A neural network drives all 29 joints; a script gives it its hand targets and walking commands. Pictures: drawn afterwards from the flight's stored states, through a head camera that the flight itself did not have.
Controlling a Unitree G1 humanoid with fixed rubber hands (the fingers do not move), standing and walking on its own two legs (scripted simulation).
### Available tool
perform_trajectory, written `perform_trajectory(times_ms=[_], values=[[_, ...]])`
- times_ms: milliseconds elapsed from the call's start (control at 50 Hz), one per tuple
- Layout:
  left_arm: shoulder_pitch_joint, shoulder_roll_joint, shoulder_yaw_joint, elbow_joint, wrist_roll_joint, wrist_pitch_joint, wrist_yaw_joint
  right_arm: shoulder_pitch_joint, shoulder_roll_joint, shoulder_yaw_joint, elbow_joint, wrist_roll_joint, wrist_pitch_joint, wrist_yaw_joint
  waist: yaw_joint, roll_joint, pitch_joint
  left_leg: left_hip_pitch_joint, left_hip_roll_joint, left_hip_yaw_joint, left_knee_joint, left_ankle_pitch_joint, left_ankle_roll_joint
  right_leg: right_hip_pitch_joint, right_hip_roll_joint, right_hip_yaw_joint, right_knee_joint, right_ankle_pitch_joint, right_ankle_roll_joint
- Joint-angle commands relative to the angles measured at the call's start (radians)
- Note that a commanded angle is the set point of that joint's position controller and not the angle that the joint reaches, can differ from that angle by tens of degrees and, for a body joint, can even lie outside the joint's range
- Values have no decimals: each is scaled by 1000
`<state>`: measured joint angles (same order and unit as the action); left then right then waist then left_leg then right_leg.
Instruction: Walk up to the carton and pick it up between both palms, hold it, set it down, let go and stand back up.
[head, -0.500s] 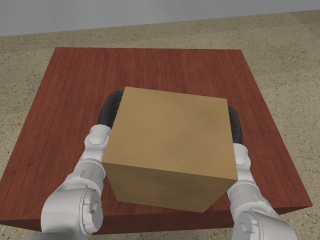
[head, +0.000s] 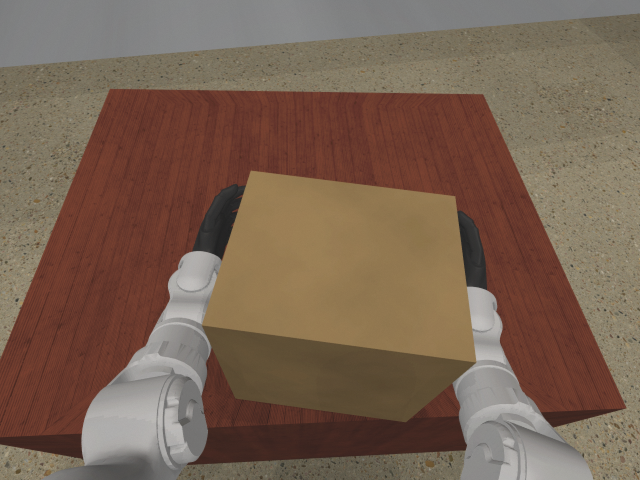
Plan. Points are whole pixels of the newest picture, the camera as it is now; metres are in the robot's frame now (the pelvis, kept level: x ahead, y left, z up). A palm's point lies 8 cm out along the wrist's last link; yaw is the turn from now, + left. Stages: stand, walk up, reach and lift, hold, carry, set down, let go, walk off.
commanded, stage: set down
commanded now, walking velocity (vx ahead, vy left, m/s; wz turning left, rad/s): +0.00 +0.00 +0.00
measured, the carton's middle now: (334, 307) +0.33 -0.01 -0.01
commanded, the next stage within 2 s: none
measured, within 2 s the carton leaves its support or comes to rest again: neither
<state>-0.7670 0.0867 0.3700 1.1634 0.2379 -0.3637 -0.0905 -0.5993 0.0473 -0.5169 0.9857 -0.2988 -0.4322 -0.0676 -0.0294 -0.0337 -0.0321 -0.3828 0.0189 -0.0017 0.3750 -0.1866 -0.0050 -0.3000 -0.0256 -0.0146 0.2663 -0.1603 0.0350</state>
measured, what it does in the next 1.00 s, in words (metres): shifts its weight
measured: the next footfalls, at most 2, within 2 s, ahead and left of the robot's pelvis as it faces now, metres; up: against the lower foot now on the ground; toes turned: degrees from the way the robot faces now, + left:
none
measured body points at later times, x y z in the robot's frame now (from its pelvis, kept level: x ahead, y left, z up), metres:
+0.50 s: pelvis -0.03 +0.01 -0.02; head +0.05 +0.02 +0.42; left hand +0.43 +0.17 +0.03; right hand +0.37 -0.19 +0.00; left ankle -0.01 +0.11 -0.75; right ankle -0.03 -0.15 -0.75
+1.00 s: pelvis -0.05 +0.00 -0.03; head +0.00 +0.01 +0.42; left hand +0.36 +0.22 +0.00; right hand +0.35 -0.21 +0.01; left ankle -0.01 +0.11 -0.75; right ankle -0.03 -0.15 -0.75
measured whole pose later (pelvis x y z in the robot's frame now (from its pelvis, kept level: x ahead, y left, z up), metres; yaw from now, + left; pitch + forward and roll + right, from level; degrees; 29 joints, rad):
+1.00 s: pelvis -0.05 +0.00 -0.03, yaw -1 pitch +18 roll -3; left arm -0.77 0.30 -0.08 1.49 -0.29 -0.45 -0.04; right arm -0.75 -0.21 0.04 1.34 0.26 -0.43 -0.10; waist -0.03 0.04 -0.25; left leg -0.75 0.04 0.00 0.68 -0.25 0.00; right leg -0.68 -0.01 -0.01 0.59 -0.23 0.04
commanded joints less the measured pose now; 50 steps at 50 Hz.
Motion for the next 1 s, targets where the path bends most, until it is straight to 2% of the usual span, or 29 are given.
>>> perform_trajectory(times_ms=[0, 60, 120, 160, 220, 240, 280, 300, 340, 360, 400, 420, 440, 500, 600, 640, 660, 680, 700, 720, 780, 800, 840, 860, 880, 900, 920, 960, 980], values=[[-366, -40, -85, 2, 43, -17, 74, -341, 39, 107, 174, -34, -38, 8, -10, 110, -380, 187, -5, 82, 72, 401, -73, 15, 56, -87, 67, 206, -32], [-422, 64, -154, 27, -86, 10, 122, -396, -73, 194, 191, 118, -23, -35, -27, 124, -445, 145, -6, 68, 97, 371, -76, 0, 80, -80, 83, 249, -39], [-436, 167, -162, 49, -158, -17, 159, -426, -182, 268, 197, 242, -61, -60, -3, 130, -625, 131, -10, 68, 164, 480, -96, 38, 89, -58, 147, 382, -37], [-503, 166, -226, 87, -245, -62, 170, -490, -188, 307, 168, 298, -79, -62, -8, 120, -749, 93, -6, 64, 215, 512, -104, 11, 87, -42, 164, 401, -42], [-545, 210, -280, 147, -335, -100, 169, -561, -222, 363, 151, 361, -65, -60, -7, 110, -801, 52, -2, 51, 247, 476, -107, -31, 77, -28, 204, 352, -49], [-540, 202, -294, 188, -341, -102, 159, -550, -226, 355, 191, 364, -57, -63, -32, 113, -757, 52, 2, 40, 250, 474, -104, -71, 75, -33, 225, 347, -48], [-570, 236, -325, 201, -369, -107, 162, -589, -307, 375, 204, 418, -58, -57, -30, 176, -807, 121, 10, 29, 271, 506, -123, -164, 85, -43, 236, 291, -63], [-592, 218, -348, 265, -388, -94, 162, -633, -314, 393, 235, 441, -49, -57, -8, 169, -750, 94, 14, 31, 268, 452, -125, -191, 87, -47, 226, 227, -68], [-585, 292, -350, 378, -420, -80, 147, -622, -369, 441, 269, 484, -28, -56, -18, 105, -729, 47, 10, 30, 282, 368, -101, -211, 78, -34, 245, 220, -59], [-591, 295, -361, 349, -438, -84, 142, -621, -365, 425, 265, 483, -28, -65, -46, 109, -734, 74, 5, 27, 276, 384, -107, -205, 75, -46, 248, 242, -56], [-595, 307, -392, 438, -470, -83, 130, -633, -392, 448, 292, 519, -22, -61, -41, 85, -707, 53, 3, 28, 278, 336, -97, -269, 75, -54, 259, 202, -50], [-638, 304, -429, 418, -492, -91, 133, -670, -405, 429, 296, 518, -22, -60, -63, 127, -733, 37, 8, 14, 282, 316, -112, -296, 72, -57, 275, 156, -61], [-640, 334, -416, 428, -491, -88, 128, -681, -417, 449, 307, 541, -13, -60, -43, 101, -706, 20, 7, 29, 287, 324, -103, -290, 75, -60, 283, 167, -48], [-621, 324, -464, 482, -544, -101, 113, -660, -438, 480, 323, 572, -17, -57, -57, 106, -734, 31, 4, 24, 302, 317, -105, -308, 70, -66, 285, 170, -53], [-693, 362, -514, 399, -598, -122, 104, -684, -475, 519, 368, 632, 21, -28, -63, 142, -717, 6, -1, 22, 302, 239, -102, -346, 65, -64, 296, 66, -57], [-636, 364, -554, 410, -642, -125, 95, -653, -481, 526, 318, 638, 27, -22, -82, 112, -706, 10, -1, 12, 288, 169, -88, -361, 62, -63, 313, 37, -45], [-601, 390, -548, 411, -657, -130, 86, -609, -448, 547, 268, 641, 23, -24, -71, 79, -722, -19, -8, 17, 282, 138, -72, -330, 53, -59, 298, 24, -39], [-579, 378, -553, 416, -671, -129, 82, -612, -458, 565, 241, 653, 18, -21, -74, 58, -734, -14, -11, 16, 299, 203, -77, -294, 55, -56, 324, 91, -41], [-617, 370, -577, 381, -674, -132, 81, -624, -477, 522, 269, 646, 25, -20, -95, 121, -714, 1, -10, 6, 284, 139, -87, -342, 52, -62, 329, 22, -39], [-514, 385, -547, 306, -650, -132, 76, -525, -463, 567, 202, 666, 4, -22, -57, 119, -774, 32, -11, 3, 298, 205, -89, -272, 53, -54, 327, 104, -37], [-481, 391, -502, 307, -625, -126, 63, -494, -442, 578, 236, 667, -9, -23, -39, 74, -755, 56, -22, 15, 310, 301, -83, -241, 62, -55, 323, 164, -26], [-398, 395, -478, 216, -616, -129, 57, -402, -440, 615, 168, 691, -37, -28, -32, 102, -796, 101, -31, 20, 334, 388, -92, -199, 64, -48, 331, 250, -15], [-303, 416, -417, 113, -587, -134, 44, -300, -426, 633, 116, 683, -68, -43, -25, 69, -849, 101, -51, 27, 345, 476, -89, -71, 71, -35, 346, 406, 6], [-390, 416, -442, 110, -588, -138, 43, -381, -432, 584, 161, 667, -59, -39, -55, 98, -828, 93, -45, 11, 337, 454, -99, -102, 72, -44, 335, 360, 1], [-334, 416, -407, 121, -558, -133, 40, -314, -421, 590, 191, 669, -65, -43, -33, 87, -781, 106, -46, 22, 324, 460, -102, -107, 82, -40, 329, 352, 1], [-320, 427, -391, 80, -539, -128, 34, -318, -421, 597, 197, 676, -66, -46, -41, 99, -773, 137, -47, 19, 326, 501, -103, -100, 79, -33, 318, 376, 4], [-347, 426, -402, 33, -561, -138, 31, -355, -445, 586, 153, 677, -66, -44, -51, 86, -778, 118, -43, 15, 320, 439, -102, -102, 89, -40, 316, 306, 1], [-549, 461, -459, 131, -603, -132, 36, -537, -487, 526, 243, 653, -3, -35, -96, 88, -637, 27, -33, 14, 288, 193, -91, -227, 74, -50, 291, 52, -15], [-457, 451, -451, 88, -603, -135, 42, -445, -457, 530, 220, 654, 8, -29, -77, 73, -634, 32, -30, 19, 265, 158, -88, -200, 69, -44, 269, 17, -21]])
